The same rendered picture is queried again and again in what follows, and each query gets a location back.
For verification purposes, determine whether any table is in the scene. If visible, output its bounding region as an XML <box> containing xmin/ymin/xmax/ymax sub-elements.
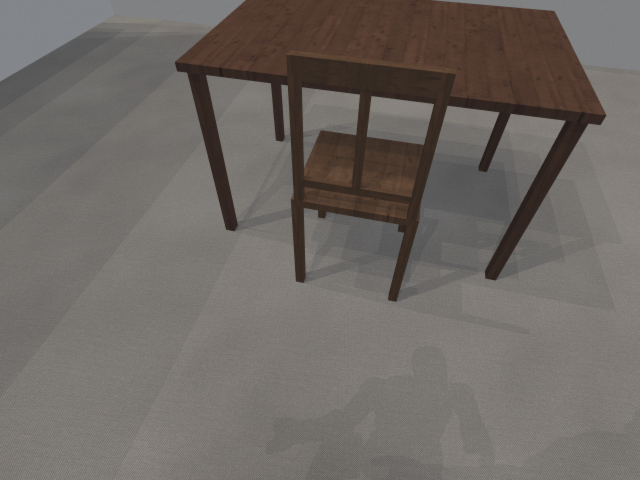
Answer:
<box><xmin>175</xmin><ymin>0</ymin><xmax>607</xmax><ymax>281</ymax></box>

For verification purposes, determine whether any chair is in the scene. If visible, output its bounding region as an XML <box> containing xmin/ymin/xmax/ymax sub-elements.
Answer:
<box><xmin>286</xmin><ymin>50</ymin><xmax>456</xmax><ymax>302</ymax></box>

